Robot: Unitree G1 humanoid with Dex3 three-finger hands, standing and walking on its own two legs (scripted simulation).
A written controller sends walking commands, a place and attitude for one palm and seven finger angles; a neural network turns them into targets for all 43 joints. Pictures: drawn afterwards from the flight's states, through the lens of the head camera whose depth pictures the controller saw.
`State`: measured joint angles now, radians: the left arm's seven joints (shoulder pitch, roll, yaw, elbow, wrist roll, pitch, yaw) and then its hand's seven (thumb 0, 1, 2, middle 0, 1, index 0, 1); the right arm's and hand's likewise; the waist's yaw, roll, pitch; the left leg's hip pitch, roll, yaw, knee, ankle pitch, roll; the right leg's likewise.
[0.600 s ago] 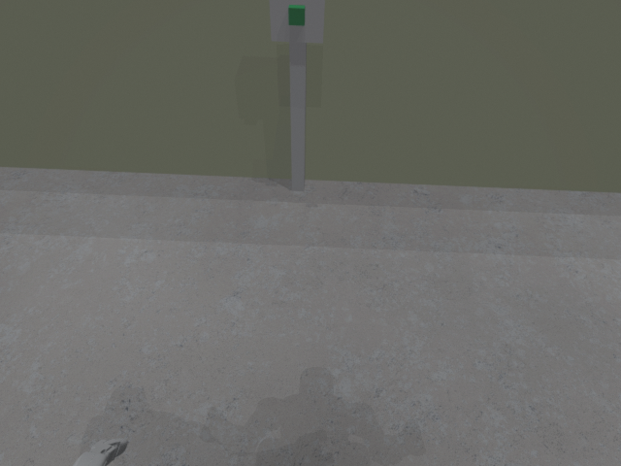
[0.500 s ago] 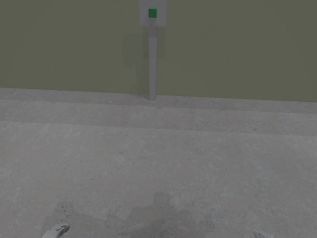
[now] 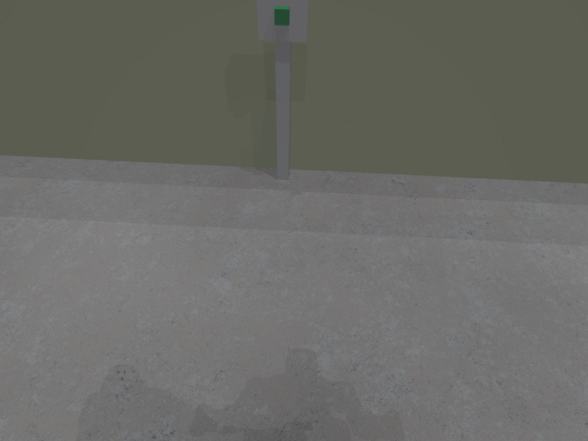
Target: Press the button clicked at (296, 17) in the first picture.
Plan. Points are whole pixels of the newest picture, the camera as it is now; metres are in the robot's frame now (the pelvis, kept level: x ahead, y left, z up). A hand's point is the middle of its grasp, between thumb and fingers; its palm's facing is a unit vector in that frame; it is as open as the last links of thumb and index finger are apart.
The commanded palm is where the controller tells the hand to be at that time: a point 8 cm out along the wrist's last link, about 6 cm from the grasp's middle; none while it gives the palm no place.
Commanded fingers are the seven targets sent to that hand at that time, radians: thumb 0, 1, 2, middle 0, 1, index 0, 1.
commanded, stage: stand and wait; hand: left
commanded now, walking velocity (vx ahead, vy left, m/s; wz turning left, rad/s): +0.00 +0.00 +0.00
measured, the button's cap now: (282, 15) +1.42 +0.13 +0.03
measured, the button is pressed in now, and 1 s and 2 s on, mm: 0 0 0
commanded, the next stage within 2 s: look at it before walking up in 0.30 s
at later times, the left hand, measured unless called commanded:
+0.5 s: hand out of the picture +0.07 +0.24 -0.16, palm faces -0.04 -0.94 -0.33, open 7.4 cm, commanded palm none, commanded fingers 0.00 0.90 0.90 -0.20 -0.30 -0.20 -0.30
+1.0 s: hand out of the picture +0.08 +0.24 -0.15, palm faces -0.04 -0.94 -0.34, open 7.4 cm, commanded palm none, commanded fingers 0.00 0.90 0.90 -0.20 -0.30 -0.20 -0.30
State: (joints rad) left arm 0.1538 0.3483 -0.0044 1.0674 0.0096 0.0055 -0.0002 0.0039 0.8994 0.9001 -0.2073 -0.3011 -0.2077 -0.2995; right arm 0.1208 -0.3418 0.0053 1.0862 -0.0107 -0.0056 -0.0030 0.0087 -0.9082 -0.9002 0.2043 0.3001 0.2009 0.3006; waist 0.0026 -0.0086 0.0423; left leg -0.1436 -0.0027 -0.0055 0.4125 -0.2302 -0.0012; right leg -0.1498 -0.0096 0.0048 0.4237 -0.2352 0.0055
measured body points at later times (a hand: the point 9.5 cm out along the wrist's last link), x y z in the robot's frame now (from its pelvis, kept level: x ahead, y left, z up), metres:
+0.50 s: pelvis -0.01 +0.00 +0.00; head +0.00 +0.00 +0.45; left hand +0.07 +0.29 -0.13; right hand +0.06 -0.30 -0.13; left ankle +0.00 +0.12 -0.74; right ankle +0.00 -0.12 -0.74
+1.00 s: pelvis +0.00 +0.00 +0.00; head +0.01 +0.00 +0.45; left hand +0.08 +0.29 -0.13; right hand +0.08 -0.30 -0.13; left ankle +0.00 +0.12 -0.74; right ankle +0.00 -0.12 -0.74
